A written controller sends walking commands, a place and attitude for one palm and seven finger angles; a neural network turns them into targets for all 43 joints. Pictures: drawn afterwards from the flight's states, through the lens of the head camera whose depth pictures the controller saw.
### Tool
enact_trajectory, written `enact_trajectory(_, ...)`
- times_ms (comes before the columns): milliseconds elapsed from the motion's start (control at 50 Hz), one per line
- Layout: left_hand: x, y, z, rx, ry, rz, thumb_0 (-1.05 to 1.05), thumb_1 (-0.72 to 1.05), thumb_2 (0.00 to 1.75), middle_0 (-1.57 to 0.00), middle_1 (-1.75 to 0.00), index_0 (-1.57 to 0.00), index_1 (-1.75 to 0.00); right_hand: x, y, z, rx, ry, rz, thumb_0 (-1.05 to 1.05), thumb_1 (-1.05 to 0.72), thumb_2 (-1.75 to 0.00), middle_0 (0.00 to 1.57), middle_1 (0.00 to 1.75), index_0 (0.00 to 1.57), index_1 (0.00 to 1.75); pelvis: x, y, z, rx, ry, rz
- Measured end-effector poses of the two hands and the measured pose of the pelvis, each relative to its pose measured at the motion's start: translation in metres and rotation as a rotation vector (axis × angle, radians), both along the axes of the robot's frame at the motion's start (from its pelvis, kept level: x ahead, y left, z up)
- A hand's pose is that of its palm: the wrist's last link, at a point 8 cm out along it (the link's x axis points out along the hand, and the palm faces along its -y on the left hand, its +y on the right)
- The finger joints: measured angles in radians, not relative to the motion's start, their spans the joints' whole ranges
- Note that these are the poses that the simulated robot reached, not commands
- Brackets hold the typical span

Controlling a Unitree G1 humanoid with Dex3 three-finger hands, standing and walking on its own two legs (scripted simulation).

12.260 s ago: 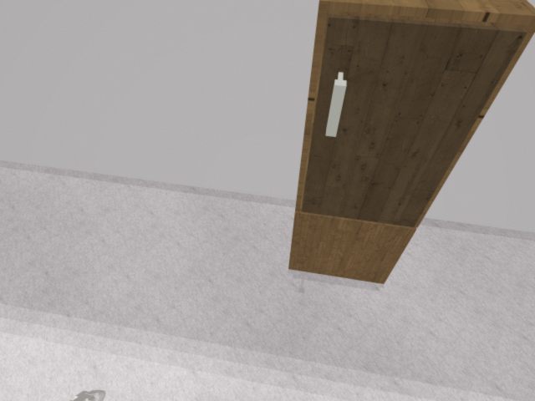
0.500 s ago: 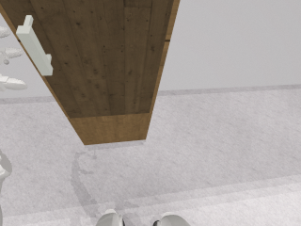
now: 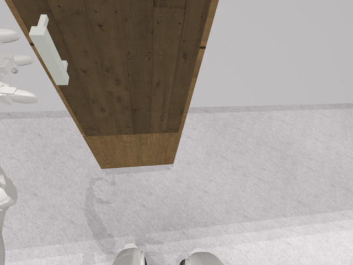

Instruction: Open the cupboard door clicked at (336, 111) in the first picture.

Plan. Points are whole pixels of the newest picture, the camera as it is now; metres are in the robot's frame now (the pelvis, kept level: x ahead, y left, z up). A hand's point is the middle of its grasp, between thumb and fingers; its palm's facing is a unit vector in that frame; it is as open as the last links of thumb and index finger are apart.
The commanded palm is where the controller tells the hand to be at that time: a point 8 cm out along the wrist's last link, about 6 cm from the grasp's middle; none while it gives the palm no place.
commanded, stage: slide the fingers in behind the handle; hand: left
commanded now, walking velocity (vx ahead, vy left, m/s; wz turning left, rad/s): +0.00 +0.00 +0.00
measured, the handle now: (53, 51) +0.54 +0.24 +0.12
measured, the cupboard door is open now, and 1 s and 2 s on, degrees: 0 0 0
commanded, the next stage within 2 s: close the thumb around the handle in 1.68 s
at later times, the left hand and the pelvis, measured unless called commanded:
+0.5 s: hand (33, 68) +0.49 +0.26 +0.12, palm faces +0.04 -1.00 +0.02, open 14.0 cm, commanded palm +0.47 +0.31 +0.12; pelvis +0.00 +0.00 +0.00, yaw +0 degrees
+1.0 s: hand (51, 68) +0.49 +0.23 +0.12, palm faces +0.05 -1.00 +0.01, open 14.0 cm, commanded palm +0.47 +0.27 +0.12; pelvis +0.00 -0.01 +0.00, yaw +0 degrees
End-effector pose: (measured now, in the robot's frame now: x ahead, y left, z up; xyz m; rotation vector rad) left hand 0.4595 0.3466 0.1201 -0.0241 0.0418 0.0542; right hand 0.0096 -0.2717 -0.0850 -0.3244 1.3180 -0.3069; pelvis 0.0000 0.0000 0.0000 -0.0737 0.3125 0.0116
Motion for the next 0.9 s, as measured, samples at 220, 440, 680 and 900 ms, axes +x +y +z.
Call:
enact_trajectory(220, 0.007, -0.005, 0.002, 0.008, -0.021, -0.011, -0.01, -0.5, 0.3, -0.3, -1.2, -0.3, -1.2, -0.019, 0.0, 0.0, 0.0, 0.043, -0.03, 0.01, -0.91, -0.9, 0.21, 0.3, 0.2, 0.3, 0.0, -0.001, -0.001, -0.001, 0.012, -0.009)
enact_trajectory(440, 0.007, -0.026, 0.002, 0.01, -0.029, -0.017, -0.01, -0.5, 0.3, -0.3, -1.2, -0.3, -1.2, -0.02, 0.004, -0.002, 0.03, 0.033, -0.039, 0.01, -0.91, -0.9, 0.21, 0.3, 0.2, 0.3, 0.002, -0.001, 0.001, 0.003, -0.004, -0.01)
enact_trajectory(680, 0.002, -0.044, 0.003, 0.019, -0.023, -0.005, -0.01, -0.5, 0.3, -0.3, -1.2, -0.3, -1.2, -0.001, 0.002, -0.006, 0.053, -0.038, -0.018, 0.01, -0.91, -0.9, 0.21, 0.3, 0.2, 0.3, 0.001, -0.005, 0.002, 0.012, -0.026, -0.008)
enact_trajectory(900, 0.007, -0.058, 0.0, 0.015, -0.012, -0.008, -0.01, -0.5, 0.3, -0.3, -1.2, -0.3, -1.2, -0.004, -0.007, -0.006, 0.041, -0.032, -0.011, 0.01, -0.91, -0.9, 0.21, 0.3, 0.2, 0.3, -0.002, -0.011, 0.001, 0.015, -0.021, -0.002)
